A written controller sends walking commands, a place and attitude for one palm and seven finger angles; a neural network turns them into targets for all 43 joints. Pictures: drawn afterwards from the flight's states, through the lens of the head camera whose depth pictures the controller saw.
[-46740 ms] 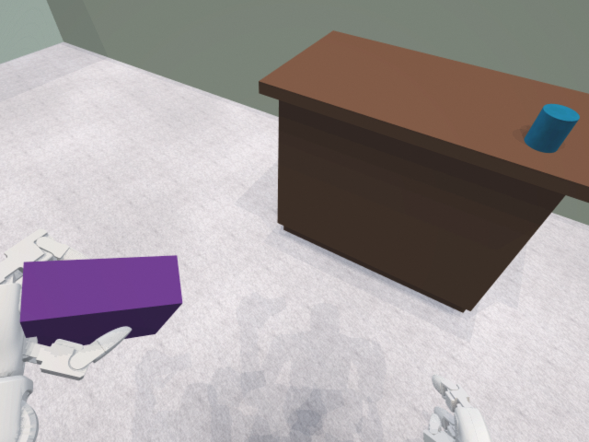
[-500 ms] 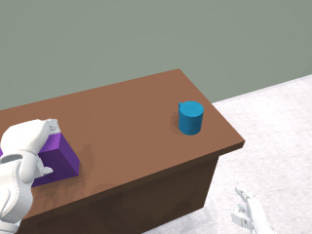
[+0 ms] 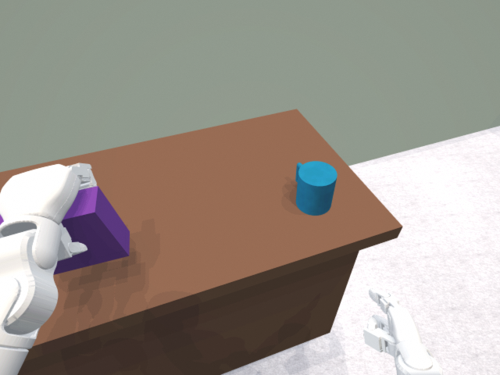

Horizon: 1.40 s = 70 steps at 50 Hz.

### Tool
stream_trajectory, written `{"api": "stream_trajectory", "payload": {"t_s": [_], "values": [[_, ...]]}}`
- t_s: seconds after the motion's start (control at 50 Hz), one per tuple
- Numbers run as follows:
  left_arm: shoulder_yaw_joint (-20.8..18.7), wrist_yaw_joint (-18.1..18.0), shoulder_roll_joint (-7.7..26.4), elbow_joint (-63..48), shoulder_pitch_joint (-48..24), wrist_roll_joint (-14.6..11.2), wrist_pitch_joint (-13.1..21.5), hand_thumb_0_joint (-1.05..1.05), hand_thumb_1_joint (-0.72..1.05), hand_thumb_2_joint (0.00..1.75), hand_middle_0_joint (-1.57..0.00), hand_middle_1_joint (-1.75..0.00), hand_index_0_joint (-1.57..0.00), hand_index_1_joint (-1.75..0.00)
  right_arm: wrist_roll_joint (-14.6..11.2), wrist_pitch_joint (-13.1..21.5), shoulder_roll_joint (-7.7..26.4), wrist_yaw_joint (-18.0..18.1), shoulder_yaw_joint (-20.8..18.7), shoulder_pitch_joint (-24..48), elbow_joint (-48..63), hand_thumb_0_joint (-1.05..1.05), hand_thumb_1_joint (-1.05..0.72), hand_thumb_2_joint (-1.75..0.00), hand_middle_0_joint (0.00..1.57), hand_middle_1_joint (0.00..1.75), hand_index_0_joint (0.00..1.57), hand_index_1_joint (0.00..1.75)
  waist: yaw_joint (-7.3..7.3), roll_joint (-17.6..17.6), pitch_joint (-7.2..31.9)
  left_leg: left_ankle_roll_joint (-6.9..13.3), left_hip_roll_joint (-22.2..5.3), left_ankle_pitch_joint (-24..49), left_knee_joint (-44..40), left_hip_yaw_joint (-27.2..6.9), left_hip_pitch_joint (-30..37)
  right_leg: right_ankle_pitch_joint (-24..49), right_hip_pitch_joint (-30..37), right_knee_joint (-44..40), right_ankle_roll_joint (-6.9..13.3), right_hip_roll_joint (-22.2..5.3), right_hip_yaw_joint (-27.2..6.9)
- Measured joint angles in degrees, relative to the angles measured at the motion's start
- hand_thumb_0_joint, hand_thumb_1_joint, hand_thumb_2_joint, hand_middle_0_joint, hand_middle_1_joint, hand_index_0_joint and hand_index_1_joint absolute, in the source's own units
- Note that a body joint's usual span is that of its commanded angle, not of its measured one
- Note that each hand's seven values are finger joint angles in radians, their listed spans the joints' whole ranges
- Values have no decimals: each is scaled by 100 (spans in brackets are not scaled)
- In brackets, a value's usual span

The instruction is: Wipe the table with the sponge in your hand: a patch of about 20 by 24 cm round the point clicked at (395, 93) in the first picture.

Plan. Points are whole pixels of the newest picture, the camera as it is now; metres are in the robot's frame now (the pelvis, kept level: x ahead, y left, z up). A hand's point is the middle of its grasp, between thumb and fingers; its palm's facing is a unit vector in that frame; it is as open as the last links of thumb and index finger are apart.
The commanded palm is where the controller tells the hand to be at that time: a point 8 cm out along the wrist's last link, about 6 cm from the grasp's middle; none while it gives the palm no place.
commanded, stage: lift the sponge slowly off the table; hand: left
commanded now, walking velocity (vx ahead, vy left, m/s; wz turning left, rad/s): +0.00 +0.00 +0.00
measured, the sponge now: (76, 240) +0.24 +0.33 +0.10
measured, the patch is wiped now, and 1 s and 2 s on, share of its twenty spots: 1.00 1.00 1.00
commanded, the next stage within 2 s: bring the sponge back beside the body in 0.18 s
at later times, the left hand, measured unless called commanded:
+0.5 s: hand (70, 215) +0.24 +0.32 +0.16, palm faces +0.13 -0.09 -0.99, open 9.5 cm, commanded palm +0.20 +0.32 +0.24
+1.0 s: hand (80, 229) +0.23 +0.30 +0.15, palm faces +0.16 -0.12 -0.98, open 9.5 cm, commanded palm +0.19 +0.30 +0.22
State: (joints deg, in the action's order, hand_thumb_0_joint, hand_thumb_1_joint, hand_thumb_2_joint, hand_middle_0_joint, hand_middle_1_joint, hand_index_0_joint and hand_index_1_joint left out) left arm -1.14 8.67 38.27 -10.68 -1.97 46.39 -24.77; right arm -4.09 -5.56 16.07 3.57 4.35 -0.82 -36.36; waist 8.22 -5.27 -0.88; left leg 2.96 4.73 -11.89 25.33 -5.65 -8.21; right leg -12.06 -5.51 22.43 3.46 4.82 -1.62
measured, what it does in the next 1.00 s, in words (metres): stands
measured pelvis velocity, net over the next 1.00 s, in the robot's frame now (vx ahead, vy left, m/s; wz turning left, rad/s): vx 0.01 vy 0.00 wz -0.02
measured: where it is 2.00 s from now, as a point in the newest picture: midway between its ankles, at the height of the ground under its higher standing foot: outside the picture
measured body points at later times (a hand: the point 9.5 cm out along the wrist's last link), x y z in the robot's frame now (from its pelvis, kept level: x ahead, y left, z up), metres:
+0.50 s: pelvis +0.00 +0.01 +0.00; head -0.02 -0.02 +0.45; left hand +0.23 +0.32 +0.21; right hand +0.25 -0.18 -0.07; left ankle +0.02 +0.09 -0.74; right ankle +0.01 -0.09 -0.74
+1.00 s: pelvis +0.01 +0.00 +0.00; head -0.02 -0.03 +0.45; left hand +0.22 +0.30 +0.20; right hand +0.27 -0.19 -0.06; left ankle +0.02 +0.09 -0.74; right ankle +0.01 -0.09 -0.74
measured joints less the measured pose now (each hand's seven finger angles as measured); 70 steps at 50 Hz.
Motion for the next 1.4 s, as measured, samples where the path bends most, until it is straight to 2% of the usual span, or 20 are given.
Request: {"api": "stream_trajectory", "payload": {"t_s": [0.06,0.16,0.26,0.38,0.5,0.62,0.7,0.78,0.86,0.96,1.1,1.2,1.3,1.4], "values": [[-70,-89,91,75,-229,12,42,0,-48,106,-80,-140,-81,-139,5,9,-70,-3,12,24,-39,1,-90,-90,20,30,20,30,5,26,-18,-8,-14,8,-18,-1,34,33,51,-57,4,11,-4],[-257,-66,148,221,-455,-105,-169,0,-48,106,-80,-140,-81,-139,-19,-31,-112,-50,60,53,-34,1,-90,-90,20,30,20,30,-60,-41,104,6,-13,27,-63,41,9,65,17,-102,-21,5,-49],[-308,165,99,233,-240,-198,-314,0,-48,106,-80,-140,-81,-140,-35,-87,-56,-94,100,36,77,1,-90,-90,20,30,20,30,-151,-133,224,44,17,45,-75,80,-107,50,-130,-52,-65,-27,-84],[-106,351,15,-17,100,-134,-168,0,-48,106,-80,-140,-81,-140,-6,-97,15,-88,83,-37,117,1,-90,-90,20,30,20,30,-110,-81,124,67,43,32,-37,76,-129,9,-162,19,-78,-48,-73],[-80,24,-76,-528,338,-70,131,0,-48,106,-80,-140,-81,-139,39,5,-43,-114,3,-142,77,1,-90,-90,20,30,20,30,17,-14,18,62,26,-22,-7,63,9,-2,12,-30,-58,-29,-66],[-187,-254,-146,-601,387,-185,-79,0,-48,107,-80,-140,-81,-139,15,-46,-135,-156,33,-52,36,1,-90,-90,20,30,20,30,14,-50,119,60,15,-36,-31,90,54,1,53,-62,-66,-21,-98],[-202,-250,-251,-570,463,-248,-301,0,-48,107,-80,-140,-81,-140,-11,-61,-140,-157,82,32,105,1,-90,-90,20,30,20,30,-30,-84,170,61,23,-9,-67,101,17,5,-6,-52,-71,-32,-109],[-43,-190,-383,-615,611,-233,-376,0,-48,107,-80,-140,-81,-140,2,-44,-115,-144,100,82,176,1,-90,-90,20,30,20,30,-46,-87,162,60,30,8,-77,98,-24,1,-62,-27,-70,-38,-104],[114,-196,-413,-761,796,-166,-306,0,-48,107,-80,-140,-81,-140,47,-31,-106,-136,84,78,205,1,-90,-90,20,30,20,30,-26,-50,124,47,13,-17,-54,103,-5,-19,-48,0,-49,-19,-109],[106,-343,-353,-896,919,-89,-229,0,-48,107,-80,-140,-81,-139,71,-46,-106,-157,49,20,168,1,-90,-90,20,30,20,30,9,-12,117,14,-26,-75,-20,98,75,-41,48,-11,-9,23,-108],[-88,-435,-432,-987,1170,-173,-400,0,-48,107,-80,-140,-81,-140,33,-89,-77,-209,21,-24,143,1,-90,-90,20,30,20,30,-41,-77,217,-18,-65,-122,10,107,95,-61,70,-1,24,63,-120],[34,-374,-561,-1052,1407,-194,-449,0,-48,107,-80,-140,-81,-140,38,-79,-53,-187,12,-44,180,1,-90,-90,20,30,20,30,-75,-89,212,-39,-76,-123,34,101,69,-76,28,56,45,78,-110],[183,-425,-571,-1120,1555,-117,-309,0,-48,107,-80,-140,-81,-140,77,-40,-76,-155,3,-69,190,1,-90,-90,20,30,20,30,-54,-33,139,-80,-115,-140,80,103,87,-80,39,102,88,120,-108],[169,-610,-599,-1182,1662,-63,-228,0,-48,107,-80,-140,-81,-140,89,-14,-105,-174,-25,-93,173,1,-90,-90,20,30,20,30,-46,-32,140,-119,-165,-168,117,116,126,-69,86,104,128,170,-122]]}}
